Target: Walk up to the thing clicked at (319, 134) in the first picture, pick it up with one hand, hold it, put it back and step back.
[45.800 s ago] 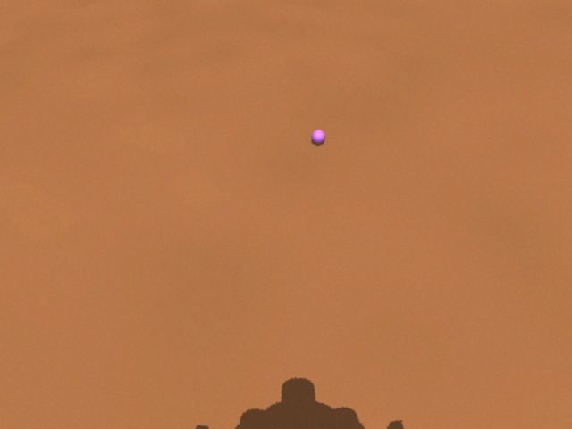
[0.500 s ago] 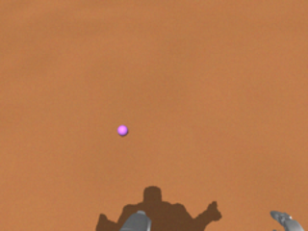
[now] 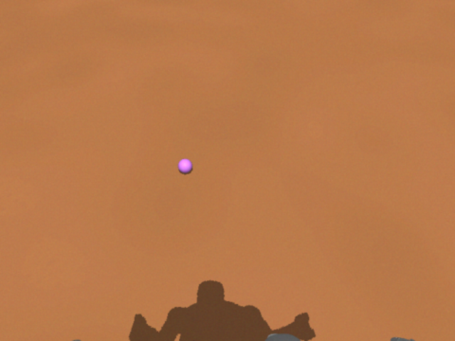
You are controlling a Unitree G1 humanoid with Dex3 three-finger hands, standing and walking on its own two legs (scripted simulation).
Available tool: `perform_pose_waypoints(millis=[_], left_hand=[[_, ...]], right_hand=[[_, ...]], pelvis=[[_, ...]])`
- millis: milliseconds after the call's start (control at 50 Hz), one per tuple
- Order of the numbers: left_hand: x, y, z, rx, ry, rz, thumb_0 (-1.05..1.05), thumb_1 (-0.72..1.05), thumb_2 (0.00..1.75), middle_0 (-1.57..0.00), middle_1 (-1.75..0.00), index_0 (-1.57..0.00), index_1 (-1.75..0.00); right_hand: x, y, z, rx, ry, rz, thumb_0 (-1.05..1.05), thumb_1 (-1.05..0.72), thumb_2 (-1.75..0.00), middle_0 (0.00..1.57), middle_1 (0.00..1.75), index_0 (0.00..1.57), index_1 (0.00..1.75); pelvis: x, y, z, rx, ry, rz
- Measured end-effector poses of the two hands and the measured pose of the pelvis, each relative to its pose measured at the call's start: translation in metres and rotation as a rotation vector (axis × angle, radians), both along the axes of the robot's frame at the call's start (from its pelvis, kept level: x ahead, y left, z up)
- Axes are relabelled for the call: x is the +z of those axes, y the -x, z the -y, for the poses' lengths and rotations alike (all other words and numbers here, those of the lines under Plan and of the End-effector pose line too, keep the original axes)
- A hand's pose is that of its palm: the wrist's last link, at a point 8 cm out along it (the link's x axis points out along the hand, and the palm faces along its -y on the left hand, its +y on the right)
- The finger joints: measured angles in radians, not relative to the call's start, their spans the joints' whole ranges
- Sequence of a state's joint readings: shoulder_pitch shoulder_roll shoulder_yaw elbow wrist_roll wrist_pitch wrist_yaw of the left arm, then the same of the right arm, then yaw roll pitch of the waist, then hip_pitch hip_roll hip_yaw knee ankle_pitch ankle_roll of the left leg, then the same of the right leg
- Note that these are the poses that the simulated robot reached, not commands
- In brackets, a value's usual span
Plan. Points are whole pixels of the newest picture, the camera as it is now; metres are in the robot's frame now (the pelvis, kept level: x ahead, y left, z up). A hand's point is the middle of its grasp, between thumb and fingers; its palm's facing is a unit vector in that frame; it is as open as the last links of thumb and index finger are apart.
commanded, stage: step back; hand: left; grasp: from above
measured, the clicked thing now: (185, 165) +1.04 +0.25 -0.72
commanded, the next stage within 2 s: stand in 1.08 s
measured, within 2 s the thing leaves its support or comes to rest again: neither
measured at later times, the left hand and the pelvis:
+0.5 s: hand out of the picture +0.01 +0.29 -0.14, palm faces -0.03 -0.92 -0.39, open 7.3 cm; pelvis -0.05 +0.01 +0.01, yaw -1 degrees
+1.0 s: hand out of the picture +0.09 +0.27 -0.15, palm faces +0.01 -0.94 -0.33, open 7.3 cm; pelvis +0.00 +0.02 +0.01, yaw +0 degrees
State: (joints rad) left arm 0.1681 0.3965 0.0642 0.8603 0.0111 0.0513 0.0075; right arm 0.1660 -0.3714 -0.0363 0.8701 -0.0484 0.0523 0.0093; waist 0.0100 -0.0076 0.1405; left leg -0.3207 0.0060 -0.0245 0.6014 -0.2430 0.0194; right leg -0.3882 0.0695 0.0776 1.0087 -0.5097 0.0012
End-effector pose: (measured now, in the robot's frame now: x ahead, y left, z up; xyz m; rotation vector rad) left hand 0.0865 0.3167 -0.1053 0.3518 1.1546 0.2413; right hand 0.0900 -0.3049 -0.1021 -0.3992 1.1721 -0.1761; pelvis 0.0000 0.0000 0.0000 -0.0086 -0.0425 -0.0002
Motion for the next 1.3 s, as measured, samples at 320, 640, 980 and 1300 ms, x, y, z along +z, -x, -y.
perform_pose_waypoints(millis=[320,640,980,1300], left_hand=[[0.004,0.109,0.000,0.045,0.000,-0.075,0.01,0.90,0.90,-0.21,-0.30,-0.21,-0.30],[0.007,0.043,0.003,-0.024,-0.009,0.024,0.01,0.91,0.90,-0.20,-0.30,-0.21,-0.30],[-0.007,0.003,-0.001,0.004,0.066,-0.003,0.01,0.91,0.90,-0.20,-0.30,-0.21,-0.30],[0.005,0.001,0.000,0.004,0.060,-0.043,0.01,0.91,0.90,-0.20,-0.30,-0.21,-0.30]], right_hand=[[-0.012,0.080,0.006,-0.033,-0.034,-0.061,0.01,-0.91,-0.89,0.21,0.30,0.21,0.30],[-0.017,0.086,0.003,-0.091,-0.048,-0.065,0.01,-0.91,-0.89,0.21,0.30,0.21,0.30],[-0.002,0.007,-0.027,-0.034,-0.037,-0.009,0.01,-0.91,-0.89,0.21,0.30,0.21,0.30],[0.008,-0.035,-0.040,-0.011,-0.077,0.064,0.01,-0.91,-0.89,0.21,0.30,0.21,0.30]], pelvis=[[0.002,0.048,-0.004,0.009,-0.009,-0.002],[0.001,0.035,0.004,0.002,0.004,0.005],[0.007,-0.002,-0.017,0.008,-0.002,-0.009],[0.019,-0.006,-0.020,0.004,-0.006,0.002]])
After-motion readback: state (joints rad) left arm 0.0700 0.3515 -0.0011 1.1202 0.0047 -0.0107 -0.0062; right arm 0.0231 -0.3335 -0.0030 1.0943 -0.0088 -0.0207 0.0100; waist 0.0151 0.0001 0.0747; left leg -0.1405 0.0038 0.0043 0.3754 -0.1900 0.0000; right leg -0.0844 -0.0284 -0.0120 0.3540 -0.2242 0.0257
